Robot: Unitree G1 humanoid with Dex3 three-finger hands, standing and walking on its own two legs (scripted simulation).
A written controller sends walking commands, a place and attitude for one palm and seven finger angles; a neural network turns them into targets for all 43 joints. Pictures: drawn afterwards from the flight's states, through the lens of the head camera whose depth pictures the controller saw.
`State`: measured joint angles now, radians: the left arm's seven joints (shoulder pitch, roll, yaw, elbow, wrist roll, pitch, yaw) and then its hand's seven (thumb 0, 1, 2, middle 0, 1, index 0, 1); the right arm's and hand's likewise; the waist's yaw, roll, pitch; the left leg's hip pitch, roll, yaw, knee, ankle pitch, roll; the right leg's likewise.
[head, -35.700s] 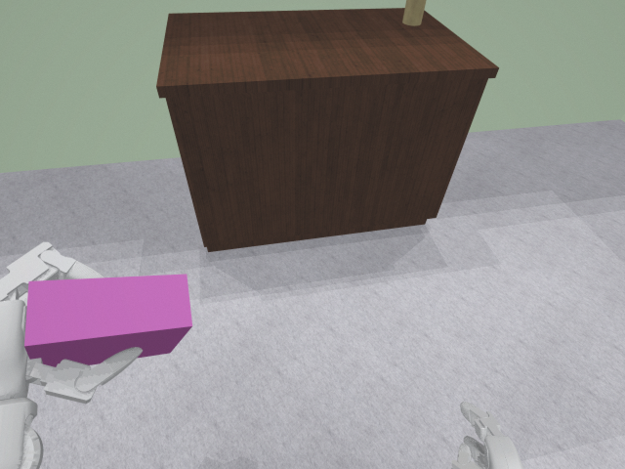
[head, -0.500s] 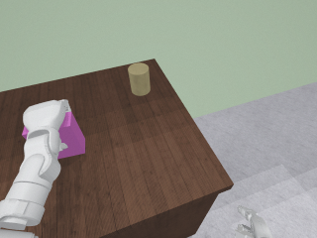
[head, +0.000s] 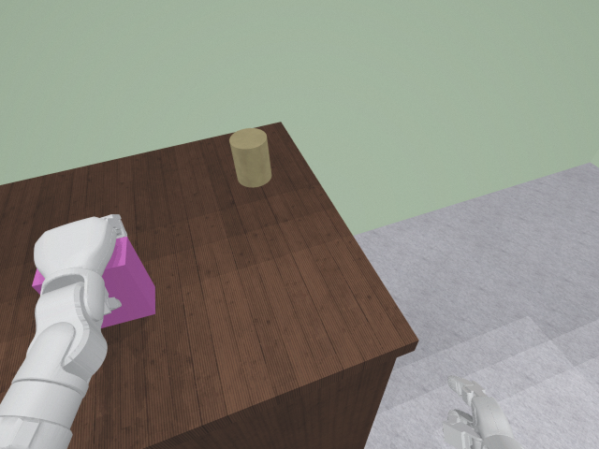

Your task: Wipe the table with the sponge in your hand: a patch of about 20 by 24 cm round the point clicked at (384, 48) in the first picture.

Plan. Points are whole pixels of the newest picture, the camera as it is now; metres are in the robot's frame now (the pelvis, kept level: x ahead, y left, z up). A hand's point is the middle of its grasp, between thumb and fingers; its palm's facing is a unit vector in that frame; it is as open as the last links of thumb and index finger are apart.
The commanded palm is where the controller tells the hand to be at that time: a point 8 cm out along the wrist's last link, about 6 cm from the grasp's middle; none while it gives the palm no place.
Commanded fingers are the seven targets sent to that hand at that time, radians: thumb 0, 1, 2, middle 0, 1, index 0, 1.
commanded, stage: wipe back along the first lane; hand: left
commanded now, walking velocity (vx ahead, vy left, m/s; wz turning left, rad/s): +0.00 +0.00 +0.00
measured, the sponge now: (108, 295) +0.30 +0.32 +0.04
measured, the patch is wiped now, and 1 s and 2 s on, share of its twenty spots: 1.00 1.00 1.00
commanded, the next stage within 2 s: lift the sponge slowly off the table in 0.90 s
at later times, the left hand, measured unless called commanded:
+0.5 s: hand (97, 294) +0.27 +0.30 +0.09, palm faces +0.04 -0.07 -1.00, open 9.6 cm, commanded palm +0.21 +0.29 +0.12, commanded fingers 0.00 0.10 1.30 -1.20 -1.60 -1.20 -1.60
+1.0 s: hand (95, 324) +0.23 +0.28 +0.09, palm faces +0.09 -0.09 -0.99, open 9.6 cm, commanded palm +0.18 +0.26 +0.12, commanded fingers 0.00 0.10 1.30 -1.20 -1.60 -1.20 -1.60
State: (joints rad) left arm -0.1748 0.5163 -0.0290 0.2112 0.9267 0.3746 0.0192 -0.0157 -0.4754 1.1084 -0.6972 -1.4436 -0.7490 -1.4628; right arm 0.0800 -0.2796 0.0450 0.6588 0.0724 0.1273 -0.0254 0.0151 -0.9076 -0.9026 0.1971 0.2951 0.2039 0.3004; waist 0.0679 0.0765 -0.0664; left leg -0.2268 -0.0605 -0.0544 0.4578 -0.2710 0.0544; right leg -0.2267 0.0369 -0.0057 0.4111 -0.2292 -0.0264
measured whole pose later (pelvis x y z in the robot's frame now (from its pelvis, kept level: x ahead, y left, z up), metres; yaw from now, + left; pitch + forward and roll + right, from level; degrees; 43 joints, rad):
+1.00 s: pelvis +0.00 +0.01 +0.00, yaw -1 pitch +0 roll -1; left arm 0.21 0.44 -0.08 -0.25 0.94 0.49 0.06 0.02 -0.46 1.09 -0.69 -1.45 -0.75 -1.46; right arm 0.02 -0.25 0.05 0.63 0.07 0.10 0.00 0.02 -0.91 -0.90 0.20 0.30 0.20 0.30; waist 0.11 0.11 -0.07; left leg -0.19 -0.07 -0.03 0.47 -0.29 0.07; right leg -0.20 0.03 0.02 0.44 -0.25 -0.02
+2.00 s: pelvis -0.03 -0.03 +0.00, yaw -1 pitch -5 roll +0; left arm 0.15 0.54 -0.05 -0.25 0.86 0.47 -0.06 -0.01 -0.50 1.09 -0.75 -1.38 -0.81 -1.39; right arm 0.00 -0.27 0.06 0.67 0.06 0.07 -0.05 0.02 -0.91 -0.90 0.20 0.30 0.20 0.30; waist 0.12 0.11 -0.02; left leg -0.11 -0.03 -0.05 0.43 -0.24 0.02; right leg -0.13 0.06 0.00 0.42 -0.20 -0.06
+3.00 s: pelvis -0.03 -0.02 +0.00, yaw -1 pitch -3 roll +0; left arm -0.01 0.59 -0.02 -0.39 0.78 0.54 -0.11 -0.01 -0.50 1.09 -0.76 -1.38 -0.81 -1.39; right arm -0.02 -0.26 0.08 0.64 0.07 0.06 -0.06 0.02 -0.91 -0.90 0.20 0.30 0.20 0.30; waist 0.14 0.12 -0.03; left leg -0.13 -0.05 -0.04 0.42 -0.23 0.03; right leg -0.16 0.05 0.01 0.42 -0.21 -0.05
